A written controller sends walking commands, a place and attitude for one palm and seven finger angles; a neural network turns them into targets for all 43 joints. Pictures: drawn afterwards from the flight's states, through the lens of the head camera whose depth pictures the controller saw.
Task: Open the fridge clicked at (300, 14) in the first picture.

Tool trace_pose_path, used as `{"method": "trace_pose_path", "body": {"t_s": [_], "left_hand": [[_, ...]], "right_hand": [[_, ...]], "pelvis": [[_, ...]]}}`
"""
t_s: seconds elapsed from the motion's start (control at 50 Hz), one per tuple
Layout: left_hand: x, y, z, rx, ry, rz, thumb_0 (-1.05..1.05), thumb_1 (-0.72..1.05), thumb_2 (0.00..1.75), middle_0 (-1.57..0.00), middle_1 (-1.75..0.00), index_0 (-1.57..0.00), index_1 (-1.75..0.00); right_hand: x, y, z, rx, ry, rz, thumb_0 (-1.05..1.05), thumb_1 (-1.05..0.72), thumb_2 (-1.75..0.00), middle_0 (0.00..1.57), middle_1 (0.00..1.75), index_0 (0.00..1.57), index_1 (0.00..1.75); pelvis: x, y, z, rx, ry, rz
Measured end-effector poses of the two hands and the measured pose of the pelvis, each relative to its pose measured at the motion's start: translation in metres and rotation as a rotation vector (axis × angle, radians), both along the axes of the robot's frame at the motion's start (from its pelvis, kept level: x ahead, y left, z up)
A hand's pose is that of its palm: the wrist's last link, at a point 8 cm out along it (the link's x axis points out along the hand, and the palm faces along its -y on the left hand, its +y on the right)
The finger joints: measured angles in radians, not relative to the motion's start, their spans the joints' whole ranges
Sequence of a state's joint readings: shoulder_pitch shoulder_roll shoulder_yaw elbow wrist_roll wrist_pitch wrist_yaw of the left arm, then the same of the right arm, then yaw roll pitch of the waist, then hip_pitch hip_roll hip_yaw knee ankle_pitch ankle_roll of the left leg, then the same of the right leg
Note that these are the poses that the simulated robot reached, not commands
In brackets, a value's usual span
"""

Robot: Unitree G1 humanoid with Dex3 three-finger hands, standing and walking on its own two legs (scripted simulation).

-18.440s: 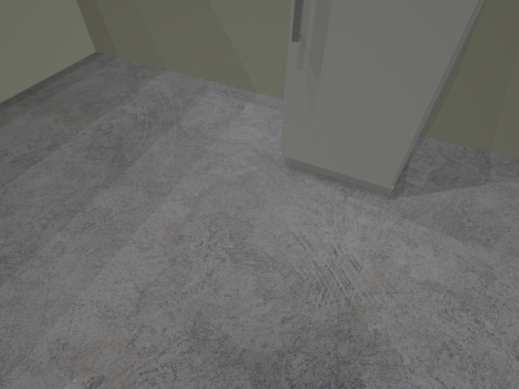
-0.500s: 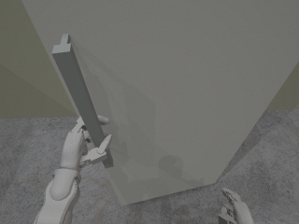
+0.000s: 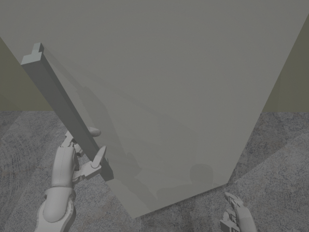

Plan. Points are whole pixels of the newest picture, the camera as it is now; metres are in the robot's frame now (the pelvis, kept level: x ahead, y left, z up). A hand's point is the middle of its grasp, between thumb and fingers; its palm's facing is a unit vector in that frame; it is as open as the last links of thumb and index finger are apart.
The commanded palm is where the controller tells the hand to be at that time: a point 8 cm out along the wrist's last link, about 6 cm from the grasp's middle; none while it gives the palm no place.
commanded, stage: walk backward, drawing the door open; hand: left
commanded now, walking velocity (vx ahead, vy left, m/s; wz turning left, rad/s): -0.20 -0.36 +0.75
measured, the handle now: (83, 130) +0.30 +0.16 +0.16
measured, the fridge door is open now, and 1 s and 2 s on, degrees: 23 62 59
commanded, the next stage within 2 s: stop walking and hold the door back in 0.80 s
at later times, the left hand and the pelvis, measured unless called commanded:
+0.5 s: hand out of the picture +0.09 +0.01 +0.11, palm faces +0.40 -0.89 -0.22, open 7.0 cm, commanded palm +0.04 +0.04 +0.12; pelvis -0.09 -0.19 +0.00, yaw +26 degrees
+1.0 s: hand out of the picture +0.00 -0.14 +0.12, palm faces +0.77 -0.60 -0.24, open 6.9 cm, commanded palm -0.05 -0.10 +0.12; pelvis -0.07 -0.42 +0.00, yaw +52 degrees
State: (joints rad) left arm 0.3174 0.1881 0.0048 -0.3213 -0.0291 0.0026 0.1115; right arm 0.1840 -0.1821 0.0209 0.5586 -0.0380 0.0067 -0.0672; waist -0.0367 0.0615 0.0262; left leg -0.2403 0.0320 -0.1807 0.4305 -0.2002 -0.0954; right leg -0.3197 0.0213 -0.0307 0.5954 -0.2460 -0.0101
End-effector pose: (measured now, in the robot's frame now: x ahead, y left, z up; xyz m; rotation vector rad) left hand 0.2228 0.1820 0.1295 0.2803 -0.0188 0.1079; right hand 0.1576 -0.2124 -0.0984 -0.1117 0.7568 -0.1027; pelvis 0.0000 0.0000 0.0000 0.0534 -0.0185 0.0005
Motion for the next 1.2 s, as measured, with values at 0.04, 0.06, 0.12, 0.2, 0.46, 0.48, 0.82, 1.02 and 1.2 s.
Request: {"method": "trace_pose_path", "body": {"t_s": [0.04, 0.06, 0.12, 0.2, 0.46, 0.48, 0.82, 1.02, 1.2], "left_hand": [[-0.016, -0.009, 0.000, 0.003, 0.002, 0.029, -0.09, 0.57, 0.72, -0.40, -1.36, -0.28, -1.40], [-0.024, -0.013, 0.000, 0.001, 0.003, 0.041, -0.09, 0.57, 0.71, -0.39, -1.36, -0.28, -1.40], [-0.048, -0.027, 0.000, -0.016, -0.001, 0.062, -0.08, 0.57, 0.70, -0.38, -1.36, -0.30, -1.40], [-0.079, -0.047, -0.002, -0.042, -0.022, 0.081, -0.07, 0.57, 0.70, -0.38, -1.37, -0.31, -1.38], [-0.163, -0.121, -0.004, -0.049, -0.066, 0.237, -0.05, 0.56, 0.73, -0.40, -1.36, -0.30, -1.36], [-0.169, -0.128, -0.005, -0.041, -0.079, 0.263, -0.05, 0.55, 0.73, -0.40, -1.37, -0.30, -1.37], [-0.243, -0.237, -0.006, 0.007, -0.119, 0.576, -0.05, 0.55, 0.76, -0.44, -1.38, -0.26, -1.38], [-0.277, -0.310, -0.002, 0.003, -0.090, 0.787, -0.04, 0.54, 0.77, -0.43, -1.37, -0.30, -1.38], [-0.280, -0.319, -0.002, 0.003, -0.105, 0.832, -0.03, 0.53, 0.79, -0.44, -1.38, -0.33, -1.35]], "right_hand": [[-0.012, -0.012, -0.008, -0.004, 0.032, 0.008, 0.01, -0.91, -0.90, 0.20, 0.30, 0.20, 0.30], [-0.017, -0.018, -0.010, -0.012, 0.049, 0.015, 0.01, -0.91, -0.90, 0.20, 0.30, 0.20, 0.30], [-0.032, -0.033, -0.011, -0.048, 0.085, 0.053, 0.01, -0.91, -0.90, 0.20, 0.30, 0.20, 0.29], [-0.044, -0.047, -0.006, -0.087, 0.080, 0.131, 0.01, -0.91, -0.90, 0.20, 0.30, 0.20, 0.29], [-0.029, -0.089, 0.007, -0.069, 0.026, 0.464, 0.01, -0.90, -0.89, 0.20, 0.30, 0.21, 0.30], [-0.022, -0.094, 0.006, -0.058, 0.009, 0.478, 0.01, -0.90, -0.89, 0.20, 0.30, 0.21, 0.30], [0.018, -0.187, 0.004, -0.089, -0.034, 0.756, 0.01, -0.91, -0.90, 0.20, 0.30, 0.20, 0.29], [0.040, -0.239, 0.003, -0.134, 0.010, 0.912, 0.01, -0.91, -0.89, 0.20, 0.30, 0.20, 0.30], [0.047, -0.261, 0.032, -0.144, -0.127, 1.012, 0.01, -0.91, -0.89, 0.20, 0.30, 0.20, 0.30]], "pelvis": [[-0.011, -0.011, 0.000, -0.011, -0.005, 0.042], [-0.016, -0.016, 0.001, -0.008, -0.006, 0.062], [-0.029, -0.032, 0.005, 0.003, -0.011, 0.122], [-0.047, -0.055, 0.007, 0.005, -0.019, 0.211], [-0.087, -0.168, 0.006, -0.102, -0.026, 0.448], [-0.085, -0.180, 0.002, -0.086, -0.015, 0.458], [-0.087, -0.347, -0.006, -0.096, -0.059, 0.756], [-0.071, -0.430, 0.005, 0.002, 0.003, 0.929], [-0.094, -0.490, 0.000, -0.026, 0.016, 0.975]]}}
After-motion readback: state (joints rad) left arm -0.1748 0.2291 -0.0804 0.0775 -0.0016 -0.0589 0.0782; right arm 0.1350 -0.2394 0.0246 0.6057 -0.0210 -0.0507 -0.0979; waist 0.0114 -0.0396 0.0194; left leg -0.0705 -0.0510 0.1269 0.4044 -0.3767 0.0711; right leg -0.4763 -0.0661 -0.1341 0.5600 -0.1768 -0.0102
